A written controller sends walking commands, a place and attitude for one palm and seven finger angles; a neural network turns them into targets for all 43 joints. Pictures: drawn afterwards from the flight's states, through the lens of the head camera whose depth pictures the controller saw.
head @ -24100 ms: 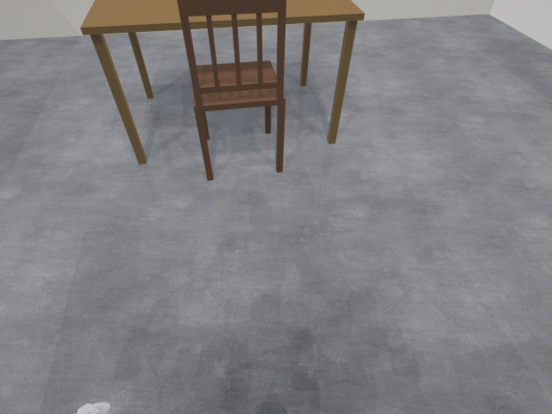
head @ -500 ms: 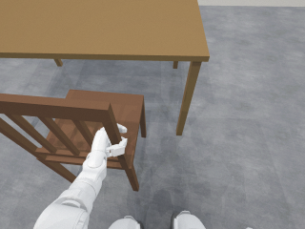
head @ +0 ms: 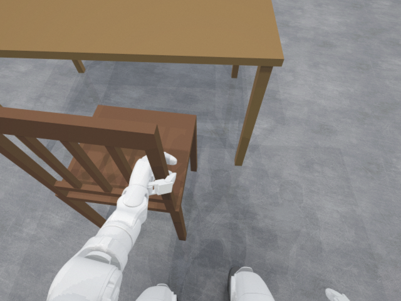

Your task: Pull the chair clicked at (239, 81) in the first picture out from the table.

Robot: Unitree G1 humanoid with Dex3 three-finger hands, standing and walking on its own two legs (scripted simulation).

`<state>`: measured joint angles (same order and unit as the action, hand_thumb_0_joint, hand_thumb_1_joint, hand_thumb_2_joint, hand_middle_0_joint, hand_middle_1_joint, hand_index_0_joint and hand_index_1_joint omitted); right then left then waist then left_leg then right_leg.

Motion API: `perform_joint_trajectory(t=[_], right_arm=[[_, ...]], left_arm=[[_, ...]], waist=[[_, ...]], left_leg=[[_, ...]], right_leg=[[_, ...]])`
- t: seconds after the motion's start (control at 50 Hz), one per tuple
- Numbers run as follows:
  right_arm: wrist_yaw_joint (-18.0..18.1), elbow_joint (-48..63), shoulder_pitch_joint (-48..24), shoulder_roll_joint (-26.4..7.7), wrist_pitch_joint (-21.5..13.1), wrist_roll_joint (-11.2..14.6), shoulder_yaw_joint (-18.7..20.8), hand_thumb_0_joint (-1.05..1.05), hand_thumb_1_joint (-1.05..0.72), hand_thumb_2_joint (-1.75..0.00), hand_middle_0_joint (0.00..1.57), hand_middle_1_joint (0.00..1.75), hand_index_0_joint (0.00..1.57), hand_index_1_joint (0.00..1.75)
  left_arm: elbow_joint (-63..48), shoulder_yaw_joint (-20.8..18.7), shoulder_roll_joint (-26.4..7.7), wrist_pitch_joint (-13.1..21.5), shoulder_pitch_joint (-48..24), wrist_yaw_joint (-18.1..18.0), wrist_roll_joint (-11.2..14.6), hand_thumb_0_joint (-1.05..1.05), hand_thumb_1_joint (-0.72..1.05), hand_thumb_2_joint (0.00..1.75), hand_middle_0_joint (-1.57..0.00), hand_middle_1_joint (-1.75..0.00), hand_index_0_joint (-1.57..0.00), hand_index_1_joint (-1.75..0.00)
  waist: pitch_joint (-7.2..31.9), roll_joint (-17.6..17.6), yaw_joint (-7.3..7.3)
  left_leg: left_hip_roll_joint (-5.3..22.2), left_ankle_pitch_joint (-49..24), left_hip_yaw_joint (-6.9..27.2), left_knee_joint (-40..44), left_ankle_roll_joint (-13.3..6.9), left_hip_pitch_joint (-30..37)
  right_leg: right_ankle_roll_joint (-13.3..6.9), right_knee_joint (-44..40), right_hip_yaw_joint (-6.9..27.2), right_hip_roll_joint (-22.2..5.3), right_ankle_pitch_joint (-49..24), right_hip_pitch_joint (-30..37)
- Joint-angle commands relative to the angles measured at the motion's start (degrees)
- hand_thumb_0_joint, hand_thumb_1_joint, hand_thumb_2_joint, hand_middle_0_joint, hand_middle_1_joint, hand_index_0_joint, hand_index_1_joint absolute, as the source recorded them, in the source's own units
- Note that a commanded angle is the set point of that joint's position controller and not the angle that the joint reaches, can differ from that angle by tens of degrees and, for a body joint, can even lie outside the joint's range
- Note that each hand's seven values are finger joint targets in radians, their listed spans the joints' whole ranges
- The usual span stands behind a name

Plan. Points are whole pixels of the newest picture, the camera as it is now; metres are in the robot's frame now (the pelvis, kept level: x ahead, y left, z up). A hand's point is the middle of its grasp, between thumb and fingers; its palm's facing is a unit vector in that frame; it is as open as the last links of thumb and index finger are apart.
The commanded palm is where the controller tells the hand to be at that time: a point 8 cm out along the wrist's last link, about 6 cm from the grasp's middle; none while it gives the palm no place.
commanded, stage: step backward, pulling the chair out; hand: left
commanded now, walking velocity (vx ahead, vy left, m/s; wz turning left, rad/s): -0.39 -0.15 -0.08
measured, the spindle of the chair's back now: (90, 168) +0.41 +0.29 -0.08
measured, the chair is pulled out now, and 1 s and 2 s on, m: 0.20 0.26 0.37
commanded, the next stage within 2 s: none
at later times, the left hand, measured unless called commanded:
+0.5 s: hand (161, 195) +0.33 +0.10 -0.05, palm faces -0.14 -0.98 -0.16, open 6.0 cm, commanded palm +0.34 +0.15 -0.05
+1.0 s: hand (157, 215) +0.28 +0.10 -0.05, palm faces -0.11 -0.98 -0.16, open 6.1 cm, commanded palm +0.29 +0.15 -0.05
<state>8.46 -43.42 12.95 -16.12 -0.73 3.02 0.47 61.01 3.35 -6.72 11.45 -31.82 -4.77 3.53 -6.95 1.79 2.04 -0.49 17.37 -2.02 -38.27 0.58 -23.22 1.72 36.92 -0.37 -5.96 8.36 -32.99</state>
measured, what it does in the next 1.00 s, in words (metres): steps on the spot: right foot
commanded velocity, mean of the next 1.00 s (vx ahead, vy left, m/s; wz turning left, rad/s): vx -0.38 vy -0.02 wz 0.03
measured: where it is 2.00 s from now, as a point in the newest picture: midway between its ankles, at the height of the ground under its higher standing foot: outside the picture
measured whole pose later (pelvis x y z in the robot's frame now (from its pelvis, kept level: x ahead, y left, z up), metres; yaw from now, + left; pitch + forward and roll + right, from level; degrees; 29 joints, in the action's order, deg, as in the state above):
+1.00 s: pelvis -0.08 +0.01 -0.01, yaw -5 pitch +1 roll +0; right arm 7.9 -42.4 14.0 -11.8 -2.4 2.3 -0.9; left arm 64.1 -0.6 -9.8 13.4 -30.0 -2.9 3.5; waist -6.5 -0.4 2.0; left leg 3.2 13.4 -3.7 -40.6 0.2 -28.5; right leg 0.2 39.2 -0.6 -0.7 10.7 -29.8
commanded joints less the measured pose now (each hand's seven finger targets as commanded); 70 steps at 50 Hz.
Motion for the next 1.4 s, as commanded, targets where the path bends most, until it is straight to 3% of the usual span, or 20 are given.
perform_joint_trajectory(t=[0.0,0.1,0.18,0.24,0.32,0.38,0.46,0.5,0.64,0.78,0.84,0.9,0.96,1.02,1.08,1.14,1.2,1.24,1.32,1.38], right_arm=[[0.5,6.3,1.5,-4.8,-1.4,-0.8,1.6,0.00,-0.90,-0.90,0.20,0.30,0.20,0.30],[0.1,4.5,3.9,-5.4,-0.9,-0.8,3.2,0.00,-0.90,-0.90,0.20,0.30,0.20,0.30],[-0.2,4.2,3.7,-4.8,-1.2,-0.6,2.5,0.00,-0.90,-0.90,0.20,0.30,0.20,0.30],[0.0,3.9,3.5,-4.4,-1.2,-0.9,1.1,0.00,-0.90,-0.90,0.20,0.30,0.20,0.30],[0.1,7.9,-0.3,-5.3,-0.9,-0.6,1.2,0.00,-0.90,-0.90,0.20,0.30,0.20,0.30],[0.0,6.0,2.4,-5.1,-1.9,-1.2,1.6,0.00,-0.90,-0.90,0.20,0.30,0.20,0.30],[-1.2,3.4,4.7,-5.4,-2.7,-2.1,2.2,0.00,-0.90,-0.90,0.20,0.30,0.20,0.30],[-0.7,3.2,4.6,-5.8,-2.1,-1.4,3.1,0.00,-0.90,-0.90,0.20,0.30,0.20,0.30],[-0.1,4.6,3.0,-4.2,-2.5,-0.7,2.0,0.00,-0.90,-0.90,0.20,0.30,0.20,0.30],[0.6,6.8,0.6,-5.3,-2.9,-0.6,1.3,0.00,-0.90,-0.90,0.20,0.30,0.20,0.30],[0.2,5.6,2.9,-5.1,-3.3,-0.9,1.6,0.00,-0.90,-0.90,0.20,0.30,0.20,0.30],[0.1,6.0,1.9,-5.3,-3.3,-0.9,1.8,0.00,-0.90,-0.90,0.20,0.30,0.20,0.30],[-0.1,6.4,2.2,-4.6,-3.9,-0.7,1.7,0.00,-0.90,-0.90,0.20,0.30,0.20,0.30],[-0.8,4.4,4.3,-4.2,-3.9,-0.9,2.1,0.00,-0.90,-0.90,0.20,0.30,0.20,0.30],[-1.5,3.6,2.6,-4.0,-4.1,-1.3,1.0,0.00,-0.90,-0.90,0.20,0.30,0.20,0.30],[-0.8,1.4,4.3,-5.0,-4.4,-0.9,0.2,0.00,-0.90,-0.90,0.20,0.30,0.20,0.30],[-0.1,2.7,3.4,-7.7,-4.1,-0.7,1.5,0.00,-0.90,-0.90,0.20,0.30,0.20,0.30],[-0.8,4.3,2.8,-4.6,-3.8,-2.1,1.3,0.00,-0.90,-0.90,0.20,0.30,0.20,0.30],[-2.9,2.1,5.7,-4.9,-3.8,-2.7,2.6,0.00,-0.90,-0.90,0.20,0.30,0.20,0.30],[-2.9,2.5,5.5,-5.3,-3.5,-2.0,2.6,0.00,-0.90,-0.90,0.20,0.30,0.20,0.30]], left_arm=[[-13.0,-1.1,-5.3,4.3,-21.8,-0.6,-1.2,0.00,0.90,0.90,-0.50,-1.45,-0.50,-1.45],[-9.0,-4.1,-10.0,4.9,-18.4,-0.6,-2.6,0.00,0.90,0.90,-0.50,-1.45,-0.50,-1.45],[-6.2,-5.0,-12.1,4.4,-15.8,-0.5,-2.3,0.00,0.90,0.90,-0.50,-1.45,-0.50,-1.45],[-7.8,-4.8,-10.8,4.1,-17.2,-0.4,-2.5,0.00,0.90,0.90,-0.50,-1.45,-0.50,-1.45],[-10.7,-1.9,-6.8,4.9,-18.8,-0.3,-1.8,0.00,0.90,0.90,-0.50,-1.45,-0.50,-1.45],[-10.6,-2.8,-7.5,5.3,-21.3,-0.1,-1.7,0.00,0.90,0.90,-0.50,-1.45,-0.50,-1.45],[-9.5,-2.7,-8.0,6.9,-21.3,0.1,-3.5,0.00,0.90,0.90,-0.50,-1.45,-0.50,-1.45],[-6.7,-4.6,-10.3,6.3,-18.3,-0.1,-3.0,0.00,0.90,0.90,-0.50,-1.45,-0.50,-1.45],[-7.1,-5.5,-12.9,6.5,-15.6,-0.4,-2.3,0.00,0.90,0.90,-0.50,-1.45,-0.50,-1.45],[-9.0,-4.1,-10.3,6.9,-18.7,-0.4,-1.8,0.00,0.90,0.90,-0.50,-1.45,-0.50,-1.45],[-8.5,-3.4,-8.9,6.5,-18.6,0.0,-2.0,0.00,0.90,0.90,-0.50,-1.45,-0.50,-1.45],[-7.8,-3.6,-9.4,5.6,-18.2,0.2,-2.2,0.00,0.90,0.90,-0.50,-1.45,-0.50,-1.45],[-8.0,-4.2,-10.9,5.6,-17.6,0.0,-2.2,0.00,0.90,0.90,-0.50,-1.45,-0.50,-1.45],[-5.4,-5.8,-14.2,5.0,-15.6,-0.5,-2.7,0.00,0.90,0.90,-0.50,-1.45,-0.50,-1.45],[-5.5,-5.9,-12.3,4.0,-17.1,-0.3,-2.9,0.00,0.90,0.90,-0.50,-1.45,-0.50,-1.45],[-4.2,-5.6,-11.2,4.0,-17.2,-0.7,-2.6,0.00,0.90,0.90,-0.50,-1.45,-0.50,-1.45],[-5.7,-3.7,-8.8,4.8,-20.0,-0.2,-2.1,0.00,0.90,0.90,-0.50,-1.45,-0.50,-1.45],[-11.6,-0.8,-4.9,5.5,-26.0,0.8,-1.9,0.00,0.90,0.90,-0.50,-1.45,-0.50,-1.45],[-7.1,-2.9,-5.6,6.1,-22.0,0.8,-2.8,0.00,0.90,0.90,-0.50,-1.45,-0.50,-1.45],[-5.2,-4.3,-8.7,6.8,-19.7,1.0,-4.1,0.00,0.90,0.90,-0.50,-1.45,-0.50,-1.45]], waist=[[24.2,-10.4,-0.92],[29.0,1.3,0.43],[29.0,6.9,-0.65],[28.2,7.3,0.52],[22.2,-13.1,-1.17],[23.8,-6.0,-0.57],[26.4,-11.7,0.75],[29.3,-4.0,0.83],[26.9,3.8,0.49],[23.6,-11.6,-0.34],[25.9,-10.3,-0.03],[22.4,-11.3,-0.33],[20.2,-3.7,-0.71],[22.6,9.9,-0.94],[24.5,7.6,-0.61],[24.2,5.5,0.27],[22.4,-9.5,-0.97],[25.2,-15.5,0.50],[27.1,-9.9,0.81],[28.0,-5.3,1.17]], left_leg=[[15.1,-20.2,8.3,10.4,-4.3,3.1],[8.6,-15.6,2.1,0.3,1.3,3.9],[1.4,13.1,2.6,-7.6,1.9,2.3],[2.1,6.6,2.5,3.5,0.7,5.6],[16.4,1.2,12.3,18.8,-5.4,-3.6],[16.9,-23.9,11.3,9.5,-6.2,6.0],[14.3,-34.4,7.4,5.0,-2.7,12.7],[12.2,-27.1,5.4,3.5,-0.8,9.2],[4.5,2.7,2.4,1.3,0.3,7.5],[15.1,-5.8,11.0,15.6,-5.0,2.0],[15.1,-16.8,9.5,10.8,-5.1,6.9],[14.7,-5.3,8.5,12.0,-4.3,-1.2],[10.2,9.6,5.7,6.8,-2.9,-6.5],[-0.5,12.8,1.6,-18.2,1.2,2.0],[0.7,14.4,6.0,-21.7,1.1,-1.5],[0.9,8.6,3.9,1.5,1.1,5.4],[14.3,-23.2,14.9,13.0,-4.5,7.5],[17.2,-35.5,16.0,11.9,-6.0,13.4],[15.9,-59.1,12.7,0.0,-4.7,25.5],[10.1,-38.4,6.9,-5.7,0.4,8.6]], right_leg=[[-1.0,8.7,0.2,1.9,1.3,15.0],[-3.2,-0.3,6.7,-4.4,-24.8,19.3],[-7.6,-13.5,15.3,-12.9,-11.7,17.9],[-4.4,-11.8,8.4,-9.1,-7.4,17.1],[-0.8,9.2,-0.7,3.6,10.9,16.1],[-1.1,6.0,0.3,3.6,5.0,13.2],[-1.6,-1.1,1.5,1.6,-12.3,14.4],[-1.7,-1.8,3.3,0.5,-19.1,18.1],[-3.8,-14.1,10.1,-6.7,2.5,11.7],[-1.0,3.0,1.0,4.0,8.4,13.6],[-1.2,1.5,1.0,4.0,2.7,14.1],[-1.7,2.4,1.9,3.4,6.5,16.4],[-3.2,-3.5,7.7,-0.3,13.7,15.2],[-8.4,-23.6,20.7,-12.8,23.3,6.1],[-10.8,-17.2,15.5,-13.4,2.1,15.2],[-7.0,-11.8,8.5,-9.7,-11.0,17.6],[-0.4,2.6,-0.1,2.3,-5.1,11.1],[-0.9,11.5,0.5,3.3,9.8,7.5],[-2.2,-0.9,1.1,4.2,1.1,7.9],[-4.5,-6.4,6.0,-1.9,-35.5,24.5]])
